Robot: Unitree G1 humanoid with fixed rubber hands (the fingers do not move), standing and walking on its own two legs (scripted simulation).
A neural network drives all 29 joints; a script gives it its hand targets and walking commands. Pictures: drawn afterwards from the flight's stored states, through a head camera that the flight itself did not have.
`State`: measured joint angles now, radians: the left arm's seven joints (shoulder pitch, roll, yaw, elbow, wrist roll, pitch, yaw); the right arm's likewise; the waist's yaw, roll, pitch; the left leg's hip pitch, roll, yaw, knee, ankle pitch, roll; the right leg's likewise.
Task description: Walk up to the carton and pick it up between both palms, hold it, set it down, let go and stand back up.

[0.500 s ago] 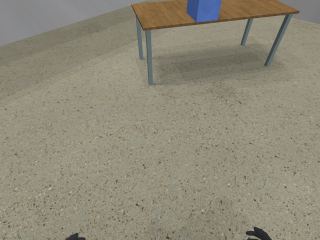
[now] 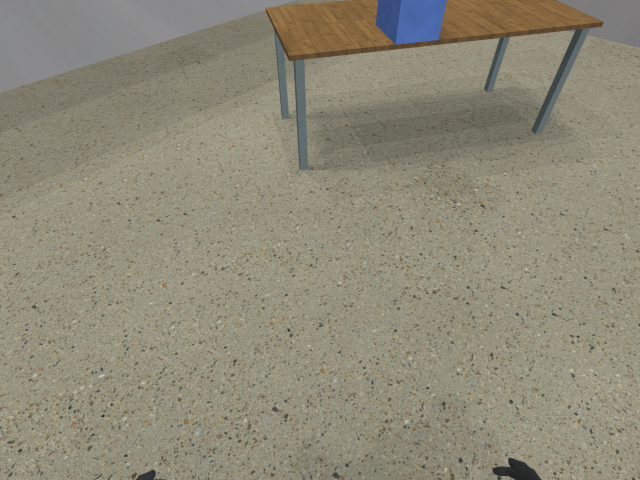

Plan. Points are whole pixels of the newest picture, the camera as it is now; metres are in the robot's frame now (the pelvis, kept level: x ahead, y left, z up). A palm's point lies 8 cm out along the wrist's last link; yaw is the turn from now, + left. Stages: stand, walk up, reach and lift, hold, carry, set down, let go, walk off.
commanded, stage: stand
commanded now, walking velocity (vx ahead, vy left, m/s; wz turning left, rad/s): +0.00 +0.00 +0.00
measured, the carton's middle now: (410, 2) +1.94 -0.40 -0.05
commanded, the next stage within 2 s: walk up in 0.32 s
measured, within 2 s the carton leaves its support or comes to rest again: neither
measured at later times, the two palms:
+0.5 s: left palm out of the picture +0.10 +0.26 -0.10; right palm out of the picture +0.11 -0.26 -0.09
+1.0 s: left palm out of the picture +0.07 +0.18 -0.09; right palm (564, 391) +0.27 -0.34 -0.09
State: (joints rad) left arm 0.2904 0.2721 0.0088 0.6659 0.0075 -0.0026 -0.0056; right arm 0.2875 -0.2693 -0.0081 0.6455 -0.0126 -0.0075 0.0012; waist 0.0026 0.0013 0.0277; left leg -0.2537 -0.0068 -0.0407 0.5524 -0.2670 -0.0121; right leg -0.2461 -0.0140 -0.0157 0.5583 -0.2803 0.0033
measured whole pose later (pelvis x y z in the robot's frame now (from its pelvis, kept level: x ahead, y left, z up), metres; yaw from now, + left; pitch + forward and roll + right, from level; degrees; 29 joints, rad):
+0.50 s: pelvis +0.00 +0.00 +0.00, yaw +0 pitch -2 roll +0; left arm 0.30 0.27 0.01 0.67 0.01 0.00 0.00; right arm 0.29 -0.27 -0.01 0.66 -0.01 -0.01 0.00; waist 0.00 0.00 0.03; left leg -0.25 -0.01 -0.05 0.55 -0.26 -0.01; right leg -0.24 -0.01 -0.02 0.55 -0.28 0.00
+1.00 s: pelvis +0.11 -0.10 +0.00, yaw +8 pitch -2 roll +0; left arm 0.48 0.29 0.05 0.72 0.06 -0.05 -0.02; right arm 0.30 -0.30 -0.06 0.65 -0.03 -0.02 0.03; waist 0.07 0.04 -0.02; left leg -0.58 0.02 -0.02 1.07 -0.30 -0.01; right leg -0.15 -0.01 -0.12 0.52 -0.34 -0.04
